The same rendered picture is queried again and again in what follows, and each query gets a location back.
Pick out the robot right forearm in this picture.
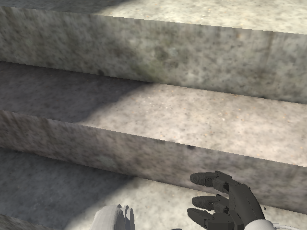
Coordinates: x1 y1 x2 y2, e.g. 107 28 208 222
244 219 276 230

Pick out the robot right hand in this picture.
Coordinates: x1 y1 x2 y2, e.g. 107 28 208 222
187 171 266 230

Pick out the robot left thigh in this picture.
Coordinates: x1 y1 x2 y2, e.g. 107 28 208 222
89 204 135 230

